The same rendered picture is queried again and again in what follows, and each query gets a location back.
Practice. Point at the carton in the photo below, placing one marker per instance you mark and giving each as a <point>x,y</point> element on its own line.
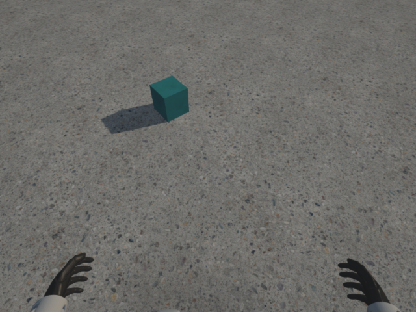
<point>170,98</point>

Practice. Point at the robot left hand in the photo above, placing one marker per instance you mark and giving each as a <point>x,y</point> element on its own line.
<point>64,278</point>

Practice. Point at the robot right hand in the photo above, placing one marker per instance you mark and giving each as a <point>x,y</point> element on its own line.
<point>368,285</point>

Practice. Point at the left robot forearm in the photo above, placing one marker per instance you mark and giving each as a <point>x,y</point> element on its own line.
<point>51,303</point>

